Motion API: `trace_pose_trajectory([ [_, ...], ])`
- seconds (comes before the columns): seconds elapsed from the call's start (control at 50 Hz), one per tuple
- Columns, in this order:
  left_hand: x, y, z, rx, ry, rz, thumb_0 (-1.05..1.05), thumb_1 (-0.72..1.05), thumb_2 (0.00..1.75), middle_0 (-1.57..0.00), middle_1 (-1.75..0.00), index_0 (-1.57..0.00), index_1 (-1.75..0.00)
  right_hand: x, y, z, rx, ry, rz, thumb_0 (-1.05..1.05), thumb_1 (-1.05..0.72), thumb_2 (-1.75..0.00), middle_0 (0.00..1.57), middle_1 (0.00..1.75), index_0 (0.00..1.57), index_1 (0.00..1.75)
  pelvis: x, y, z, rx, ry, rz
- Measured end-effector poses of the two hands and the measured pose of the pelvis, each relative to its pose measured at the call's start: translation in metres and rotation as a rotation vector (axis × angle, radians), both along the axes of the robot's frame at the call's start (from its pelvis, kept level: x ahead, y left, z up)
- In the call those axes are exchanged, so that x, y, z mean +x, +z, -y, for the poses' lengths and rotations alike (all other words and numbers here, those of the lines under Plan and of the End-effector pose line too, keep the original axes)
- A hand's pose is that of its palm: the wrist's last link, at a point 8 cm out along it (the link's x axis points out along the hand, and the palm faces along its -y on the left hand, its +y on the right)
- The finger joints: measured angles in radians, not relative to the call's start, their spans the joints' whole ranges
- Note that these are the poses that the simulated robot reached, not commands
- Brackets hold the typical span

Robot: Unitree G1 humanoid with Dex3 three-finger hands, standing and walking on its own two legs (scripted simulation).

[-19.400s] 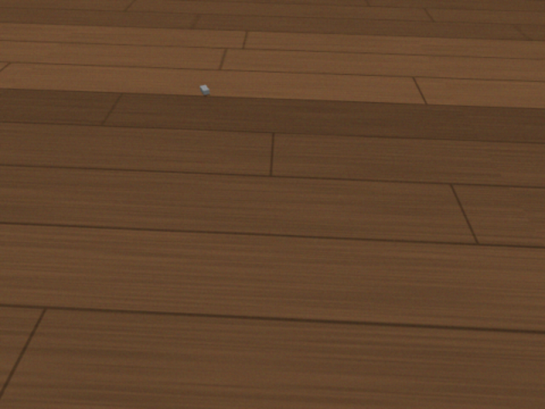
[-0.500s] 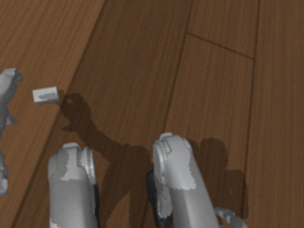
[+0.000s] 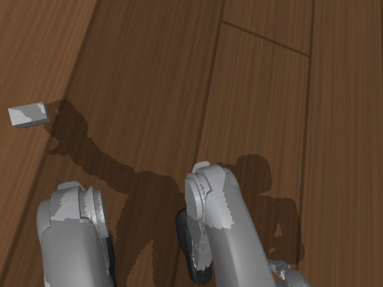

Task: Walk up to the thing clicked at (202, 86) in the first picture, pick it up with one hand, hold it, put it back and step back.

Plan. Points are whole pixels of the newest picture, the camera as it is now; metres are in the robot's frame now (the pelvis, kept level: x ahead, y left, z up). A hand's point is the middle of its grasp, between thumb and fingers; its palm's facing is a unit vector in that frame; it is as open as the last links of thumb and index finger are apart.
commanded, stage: rise first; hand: left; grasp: from above
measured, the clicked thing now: (30, 115) +0.50 +0.30 -0.31
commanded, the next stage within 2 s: approach in 1.62 s
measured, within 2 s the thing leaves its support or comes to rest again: neither
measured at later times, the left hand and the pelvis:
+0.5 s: hand out of the picture +0.46 +0.34 -0.19, palm faces -0.43 -0.13 -0.89, open 13.2 cm; pelvis +0.00 +0.00 -0.01, yaw -1 degrees
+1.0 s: hand out of the picture +0.46 +0.34 -0.19, palm faces -0.42 -0.12 -0.90, open 13.2 cm; pelvis +0.00 +0.00 -0.01, yaw -2 degrees
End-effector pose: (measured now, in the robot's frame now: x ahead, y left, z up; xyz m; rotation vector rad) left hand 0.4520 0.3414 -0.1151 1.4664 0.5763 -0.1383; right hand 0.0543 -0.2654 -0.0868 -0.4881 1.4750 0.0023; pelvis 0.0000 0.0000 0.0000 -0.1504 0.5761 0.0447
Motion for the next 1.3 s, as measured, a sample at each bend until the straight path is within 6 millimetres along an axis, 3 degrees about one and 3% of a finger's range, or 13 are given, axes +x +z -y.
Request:
trace_pose_trajectory([
  [0.44, 0.011, -0.015, 0.001, -0.005, -0.003, 0.001, 0.00, -0.35, 0.85, -0.25, -0.83, -0.26, -0.84, 0.001, 0.000, -0.003, 0.002, 0.016, -0.009, 0.00, -0.90, -0.90, 0.20, 0.30, 0.21, 0.30, 0.002, -0.005, -0.002, -0.016, -0.005, 0.005],
  [0.74, 0.015, -0.021, -0.001, -0.006, -0.003, 0.004, 0.00, -0.36, 0.86, -0.25, -0.84, -0.25, -0.84, -0.008, 0.003, -0.005, -0.006, 0.026, -0.015, 0.00, -0.90, -0.90, 0.20, 0.30, 0.21, 0.30, 0.000, -0.009, -0.003, -0.027, -0.010, 0.023],
  [1.3, 0.016, -0.011, 0.000, -0.001, -0.007, 0.002, 0.00, -0.34, 0.83, -0.27, -0.83, -0.27, -0.83, -0.006, 0.004, -0.008, 0.018, 0.024, 0.000, 0.00, -0.90, -0.90, 0.20, 0.30, 0.21, 0.30, -0.001, -0.006, -0.003, -0.026, -0.008, 0.019],
])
